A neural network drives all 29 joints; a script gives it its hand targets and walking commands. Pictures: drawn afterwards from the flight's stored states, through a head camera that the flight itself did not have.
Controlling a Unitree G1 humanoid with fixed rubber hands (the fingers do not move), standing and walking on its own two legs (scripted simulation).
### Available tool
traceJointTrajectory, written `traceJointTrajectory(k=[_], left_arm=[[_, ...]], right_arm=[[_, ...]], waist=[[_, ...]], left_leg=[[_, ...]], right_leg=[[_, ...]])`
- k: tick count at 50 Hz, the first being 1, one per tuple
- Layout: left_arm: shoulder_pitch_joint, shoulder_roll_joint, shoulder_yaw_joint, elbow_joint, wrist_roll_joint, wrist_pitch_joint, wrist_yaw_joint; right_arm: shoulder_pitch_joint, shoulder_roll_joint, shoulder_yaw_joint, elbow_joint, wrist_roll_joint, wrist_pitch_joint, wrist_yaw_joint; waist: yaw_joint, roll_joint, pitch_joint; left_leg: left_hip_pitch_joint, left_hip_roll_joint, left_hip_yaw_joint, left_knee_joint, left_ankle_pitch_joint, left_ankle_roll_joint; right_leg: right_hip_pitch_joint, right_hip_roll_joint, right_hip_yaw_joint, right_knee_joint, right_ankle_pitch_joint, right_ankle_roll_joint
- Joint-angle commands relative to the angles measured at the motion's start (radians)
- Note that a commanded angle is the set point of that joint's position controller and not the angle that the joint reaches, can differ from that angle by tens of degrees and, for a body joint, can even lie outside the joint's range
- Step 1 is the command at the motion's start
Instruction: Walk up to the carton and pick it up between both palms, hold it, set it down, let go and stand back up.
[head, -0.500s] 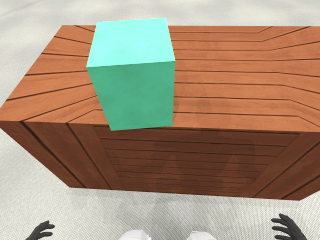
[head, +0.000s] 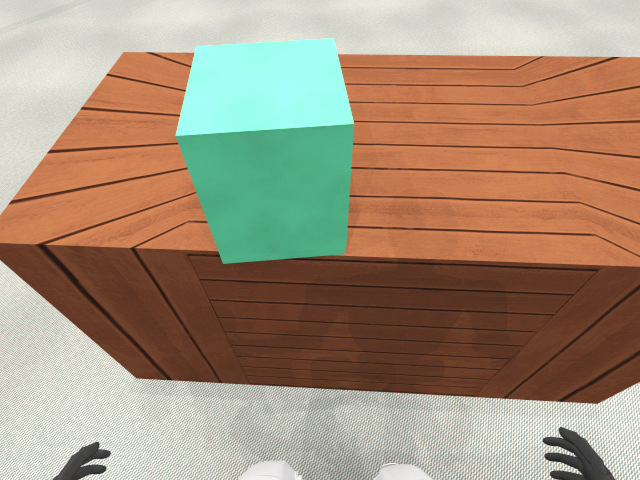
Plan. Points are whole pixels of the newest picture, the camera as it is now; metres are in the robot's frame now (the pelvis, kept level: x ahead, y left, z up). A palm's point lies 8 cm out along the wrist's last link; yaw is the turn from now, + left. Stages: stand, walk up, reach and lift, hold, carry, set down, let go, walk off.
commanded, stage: walk up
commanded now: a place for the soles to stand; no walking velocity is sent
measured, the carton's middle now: (275, 156) +0.54 +0.10 +0.08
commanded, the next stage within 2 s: none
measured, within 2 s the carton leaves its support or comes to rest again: neither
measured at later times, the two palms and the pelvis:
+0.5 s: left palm out of the picture +0.10 +0.33 -0.07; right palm out of the picture +0.13 -0.31 -0.08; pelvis +0.01 +0.00 +0.00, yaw +0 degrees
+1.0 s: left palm out of the picture +0.11 +0.32 -0.07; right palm out of the picture +0.14 -0.32 -0.09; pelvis +0.01 -0.01 +0.00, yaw -1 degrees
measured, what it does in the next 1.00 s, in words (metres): stands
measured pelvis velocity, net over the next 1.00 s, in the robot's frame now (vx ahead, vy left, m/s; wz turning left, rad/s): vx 0.01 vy -0.01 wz -0.01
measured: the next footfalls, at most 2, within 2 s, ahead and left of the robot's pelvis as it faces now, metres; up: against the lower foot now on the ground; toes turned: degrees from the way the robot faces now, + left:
none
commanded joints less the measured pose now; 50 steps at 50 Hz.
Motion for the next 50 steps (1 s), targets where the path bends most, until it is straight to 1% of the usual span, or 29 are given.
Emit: traceJointTrajectory(k=[1,2,3,8,10,11,12,13,14,16,19,21,22,24,26,29,30,31,32,33,34,36,38,40,41,42,47,49,50], left_arm=[[-0.067,0.148,0.008,-0.031,-0.012,0.001,0.007],[-0.022,0.205,0.027,-0.001,-0.013,0.014,0.016],[-0.01,0.232,0.033,0.011,-0.012,0.018,0.016],[0.047,0.203,0.041,0.032,-0.008,0.001,-0.009],[0.12,0.195,0.044,0.049,0.004,-0.018,-0.005],[0.133,0.207,0.05,0.051,0.015,-0.026,0.002],[0.143,0.268,0.065,0.041,0.03,-0.033,0.009],[0.083,0.306,0.065,0.022,0.016,-0.033,0.011],[0.059,0.304,0.061,0.002,0.018,-0.031,0.008],[0.027,0.28,0.045,-0.005,0.016,-0.026,0.017],[-0.057,0.226,0.022,-0.027,0.007,-0.01,0.013],[-0.062,0.153,0.01,-0.026,-0.013,0.003,0.005],[-0.025,0.21,0.029,0.002,-0.013,0.016,0.013],[-0.007,0.213,0.03,0.014,-0.017,0.014,0.005],[0.025,0.202,0.034,0.024,-0.014,0.007,-0.006],[0.089,0.192,0.042,0.038,-0.001,-0.013,-0.007],[0.12,0.197,0.045,0.044,0.007,-0.023,-0.002],[0.127,0.232,0.056,0.039,0.02,-0.031,0.004],[0.085,0.289,0.063,0.021,0.019,-0.037,0.009],[0.063,0.302,0.059,0.008,0.012,-0.032,0.007],[0.05,0.293,0.053,0.002,0.015,-0.03,0.008],[0.011,0.268,0.038,-0.008,0.013,-0.023,0.017],[-0.05,0.233,0.025,-0.024,0.006,-0.013,0.014],[-0.073,0.154,0.009,-0.028,-0.011,-0.001,0.003],[-0.039,0.199,0.027,-0.005,-0.011,0.012,0.011],[-0.021,0.221,0.031,0.001,-0.013,0.015,0.012],[0.075,0.191,0.04,0.034,-0.005,-0.007,-0.01],[0.107,0.226,0.053,0.036,0.015,-0.026,-0.001],[0.09,0.28,0.062,0.019,0.022,-0.037,0.005]], right_arm=[[0.076,-0.315,-0.077,-0.033,-0.026,-0.05,-0.007],[0.023,-0.322,-0.071,-0.05,-0.016,-0.053,-0.006],[0.0,-0.311,-0.068,-0.055,-0.014,-0.051,-0.004],[-0.023,-0.29,-0.054,-0.074,-0.024,-0.042,-0.007],[-0.054,-0.28,-0.048,-0.094,-0.018,-0.036,-0.001],[-0.053,-0.245,-0.037,-0.095,-0.015,-0.033,-0.002],[-0.037,-0.208,-0.028,-0.107,-0.006,-0.032,-0.003],[-0.044,-0.194,-0.031,-0.104,-0.004,-0.017,-0.003],[-0.065,-0.242,-0.044,-0.092,-0.006,-0.008,-0.01],[-0.092,-0.233,-0.042,-0.082,-0.009,-0.011,-0.01],[0.031,-0.225,-0.055,-0.029,-0.014,-0.033,-0.005],[0.066,-0.316,-0.074,-0.036,-0.022,-0.055,-0.008],[0.019,-0.317,-0.069,-0.047,-0.013,-0.057,-0.007],[-0.029,-0.288,-0.059,-0.051,-0.011,-0.055,-0.01],[-0.035,-0.282,-0.054,-0.061,-0.015,-0.051,-0.013],[-0.049,-0.286,-0.048,-0.083,-0.016,-0.042,-0.006],[-0.063,-0.261,-0.041,-0.092,-0.015,-0.038,-0.003],[-0.039,-0.225,-0.032,-0.093,-0.007,-0.037,-0.004],[-0.05,-0.187,-0.027,-0.104,-0.001,-0.028,-0.002],[-0.059,-0.229,-0.04,-0.095,-0.002,-0.014,-0.009],[-0.081,-0.242,-0.042,-0.088,-0.007,-0.01,-0.012],[-0.077,-0.225,-0.043,-0.073,-0.009,-0.016,-0.011],[0.013,-0.225,-0.051,-0.036,-0.012,-0.032,-0.006],[0.064,-0.306,-0.071,-0.033,-0.022,-0.053,-0.008],[0.029,-0.315,-0.067,-0.045,-0.011,-0.058,-0.006],[0.004,-0.305,-0.064,-0.051,-0.009,-0.056,-0.005],[-0.066,-0.289,-0.047,-0.079,-0.011,-0.042,-0.011],[-0.047,-0.237,-0.036,-0.095,-0.005,-0.037,-0.007],[-0.051,-0.201,-0.031,-0.111,0.002,-0.031,-0.004]], waist=[[-0.106,0.1,-0.133],[-0.07,0.079,-0.088],[-0.053,0.034,-0.05],[-0.038,0.107,-0.042],[0.006,0.086,-0.134],[0.017,0.045,-0.171],[0.015,-0.116,-0.242],[0.0,-0.213,-0.201],[-0.001,-0.172,-0.161],[-0.005,-0.145,-0.106],[-0.084,-0.112,-0.143],[-0.099,0.095,-0.128],[-0.065,0.06,-0.09],[-0.04,0.03,-0.019],[-0.04,0.096,-0.021],[-0.001,0.096,-0.113],[0.019,0.071,-0.15],[0.015,-0.036,-0.223],[0.001,-0.169,-0.213],[0.0,-0.187,-0.197],[0.0,-0.158,-0.146],[-0.016,-0.145,-0.105],[-0.073,-0.103,-0.139],[-0.096,0.077,-0.143],[-0.072,0.074,-0.099],[-0.051,0.037,-0.069],[0.003,0.09,-0.08],[0.008,-0.008,-0.191],[0.002,-0.154,-0.231]], left_leg=[[0.267,0.242,-0.429,-0.491,0.03,0.08],[0.161,0.359,-0.482,-0.524,0.083,0.141],[0.085,0.377,-0.468,-0.536,0.062,0.165],[0.077,0.27,-0.266,-0.408,0.162,0.189],[0.067,0.221,-0.178,-0.256,0.31,0.138],[0.02,0.186,-0.145,-0.144,0.346,0.091],[-0.057,0.1,-0.1,0.053,0.328,0.027],[-0.14,-0.026,-0.109,0.077,-0.119,-0.018],[-0.131,-0.019,-0.176,0.124,-0.273,-0.01],[-0.144,0.0,-0.177,0.07,-0.235,-0.005],[0.147,0.028,-0.168,-0.245,0.099,0.012],[0.244,0.277,-0.446,-0.499,0.073,0.096],[0.159,0.366,-0.472,-0.51,0.137,0.15],[0.061,0.342,-0.391,-0.504,0.136,0.167],[0.063,0.293,-0.302,-0.459,0.164,0.174],[0.088,0.237,-0.199,-0.288,0.343,0.15],[0.054,0.203,-0.156,-0.199,0.397,0.105],[0.003,0.144,-0.116,-0.04,0.412,0.049],[-0.102,0.011,-0.081,0.065,0.118,-0.024],[-0.106,-0.025,-0.15,0.086,-0.249,-0.011],[-0.128,-0.023,-0.172,0.1,-0.287,-0.007],[-0.118,0.004,-0.161,0.001,-0.168,-0.003],[0.112,0.028,-0.163,-0.214,0.093,0.01],[0.257,0.235,-0.395,-0.46,0.095,0.089],[0.18,0.355,-0.46,-0.493,0.186,0.149],[0.109,0.378,-0.45,-0.498,0.168,0.186],[0.062,0.243,-0.201,-0.298,0.357,0.15],[0.01,0.156,-0.124,-0.083,0.406,0.055],[-0.088,0.041,-0.085,0.055,0.206,-0.014]], right_leg=[[-0.317,-0.013,0.072,0.13,0.103,-0.059],[-0.287,0.021,0.0,0.22,-0.213,-0.03],[-0.254,-0.008,-0.008,0.263,-0.231,-0.032],[-0.144,-0.052,-0.11,0.064,-0.136,-0.036],[0.036,-0.033,-0.126,-0.189,0.031,-0.059],[0.118,-0.034,-0.026,-0.256,0.1,-0.072],[0.194,-0.16,0.285,-0.303,0.212,-0.127],[0.126,-0.321,0.58,-0.337,0.265,-0.246],[0.07,-0.365,0.645,-0.326,0.27,-0.314],[0.05,-0.335,0.585,-0.284,0.379,-0.321],[-0.126,-0.226,0.381,-0.178,0.402,-0.196],[-0.304,0.003,0.05,0.135,0.054,-0.05],[-0.27,0.013,0.004,0.219,-0.22,-0.027],[-0.217,-0.026,-0.019,0.238,-0.201,-0.036],[-0.181,-0.039,-0.063,0.173,-0.172,-0.039],[-0.008,-0.042,-0.127,-0.142,0.001,-0.051],[0.081,-0.031,-0.076,-0.239,0.097,-0.068],[0.172,-0.089,0.132,-0.269,0.205,-0.098],[0.139,-0.271,0.497,-0.31,0.281,-0.201],[0.086,-0.346,0.608,-0.319,0.31,-0.292],[0.072,-0.355,0.628,-0.308,0.322,-0.322],[0.05,-0.315,0.548,-0.255,0.444,-0.3],[-0.096,-0.24,0.402,-0.19,0.42,-0.208],[-0.276,-0.026,0.075,0.101,0.151,-0.06],[-0.266,0.017,-0.003,0.185,-0.205,-0.03],[-0.229,-0.008,-0.012,0.227,-0.237,-0.031],[-0.027,-0.042,-0.114,-0.095,-0.01,-0.052],[0.133,-0.07,0.084,-0.232,0.233,-0.092],[0.154,-0.24,0.453,-0.295,0.279,-0.178]])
